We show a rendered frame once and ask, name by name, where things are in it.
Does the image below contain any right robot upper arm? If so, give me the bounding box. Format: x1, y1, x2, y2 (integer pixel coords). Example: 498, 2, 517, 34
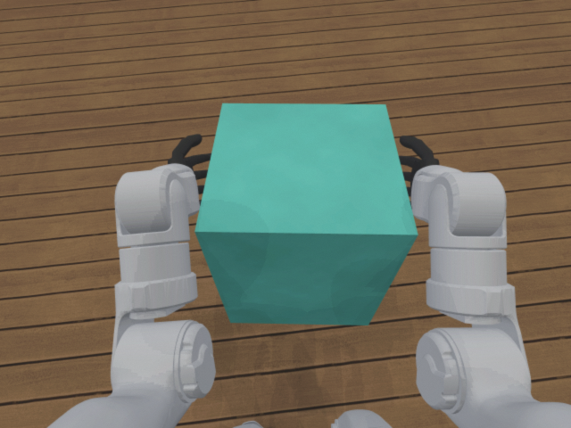
416, 327, 571, 428

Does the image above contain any robot left forearm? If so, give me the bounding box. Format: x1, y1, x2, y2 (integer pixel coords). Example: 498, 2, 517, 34
111, 163, 200, 383

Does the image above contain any robot right forearm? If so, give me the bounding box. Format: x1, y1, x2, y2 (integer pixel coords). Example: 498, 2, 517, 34
411, 165, 531, 386

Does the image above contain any robot right hand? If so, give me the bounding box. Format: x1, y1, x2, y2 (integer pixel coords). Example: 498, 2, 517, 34
399, 136, 440, 205

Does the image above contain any right robot thigh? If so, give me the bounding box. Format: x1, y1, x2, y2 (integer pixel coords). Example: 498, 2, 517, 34
331, 409, 393, 428

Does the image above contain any left robot upper arm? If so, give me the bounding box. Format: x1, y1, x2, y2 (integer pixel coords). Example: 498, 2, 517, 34
47, 320, 216, 428

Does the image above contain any robot left hand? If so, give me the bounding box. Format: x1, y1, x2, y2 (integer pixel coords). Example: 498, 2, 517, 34
168, 134, 211, 206

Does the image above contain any carton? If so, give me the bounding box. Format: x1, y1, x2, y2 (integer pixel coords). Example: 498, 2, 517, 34
194, 103, 418, 325

